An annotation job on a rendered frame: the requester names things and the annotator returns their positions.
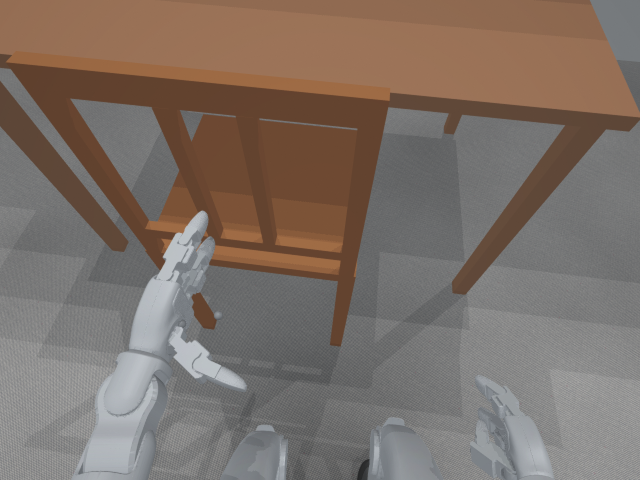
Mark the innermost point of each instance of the left robot forearm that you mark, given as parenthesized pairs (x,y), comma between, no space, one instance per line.
(128,406)

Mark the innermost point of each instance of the left robot thigh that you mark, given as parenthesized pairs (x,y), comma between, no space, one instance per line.
(261,455)

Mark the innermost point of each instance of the table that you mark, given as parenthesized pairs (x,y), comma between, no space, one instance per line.
(545,61)

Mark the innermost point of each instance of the right robot thigh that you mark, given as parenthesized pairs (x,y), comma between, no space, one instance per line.
(398,453)

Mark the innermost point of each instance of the right robot hand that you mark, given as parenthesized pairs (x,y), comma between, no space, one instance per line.
(518,450)

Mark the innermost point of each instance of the robot thigh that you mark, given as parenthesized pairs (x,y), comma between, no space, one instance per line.
(261,455)
(398,453)

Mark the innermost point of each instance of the left robot hand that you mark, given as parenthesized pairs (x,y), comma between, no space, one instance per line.
(167,299)

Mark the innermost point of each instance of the chair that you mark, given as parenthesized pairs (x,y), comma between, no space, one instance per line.
(281,198)

